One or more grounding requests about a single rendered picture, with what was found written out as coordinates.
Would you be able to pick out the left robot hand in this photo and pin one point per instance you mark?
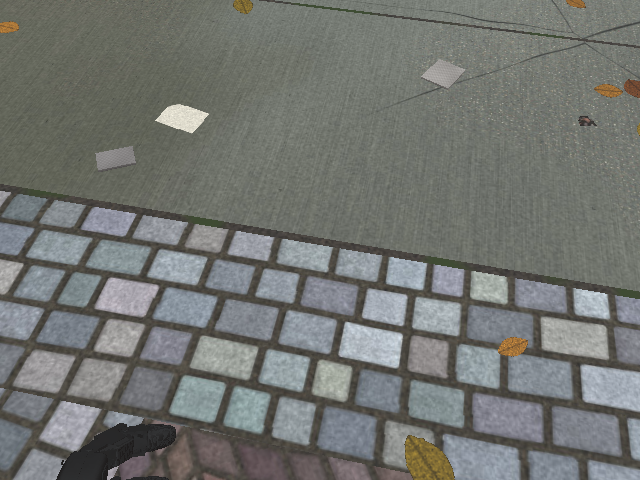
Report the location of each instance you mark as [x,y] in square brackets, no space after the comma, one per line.
[113,447]

